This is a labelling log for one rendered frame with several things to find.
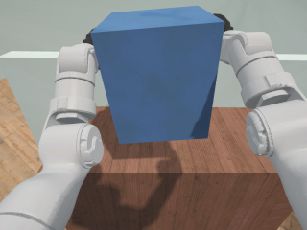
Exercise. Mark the robot left upper arm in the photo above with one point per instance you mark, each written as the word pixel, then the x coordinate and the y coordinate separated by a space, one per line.
pixel 46 201

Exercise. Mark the robot left forearm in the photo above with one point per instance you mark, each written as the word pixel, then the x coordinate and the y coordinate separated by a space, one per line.
pixel 73 101

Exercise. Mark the carton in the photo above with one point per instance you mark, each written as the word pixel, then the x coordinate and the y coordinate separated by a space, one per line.
pixel 159 69

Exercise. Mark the right robot hand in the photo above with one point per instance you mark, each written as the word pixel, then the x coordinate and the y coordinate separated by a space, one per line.
pixel 227 26

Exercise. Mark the robot right upper arm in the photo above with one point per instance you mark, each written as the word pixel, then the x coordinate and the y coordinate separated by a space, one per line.
pixel 279 132

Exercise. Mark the left robot hand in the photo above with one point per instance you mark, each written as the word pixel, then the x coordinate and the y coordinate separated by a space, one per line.
pixel 88 40

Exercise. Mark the robot right forearm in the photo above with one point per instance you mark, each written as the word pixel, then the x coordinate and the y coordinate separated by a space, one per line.
pixel 258 70

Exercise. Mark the pedestal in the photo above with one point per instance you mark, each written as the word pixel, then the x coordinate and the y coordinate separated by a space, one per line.
pixel 213 183

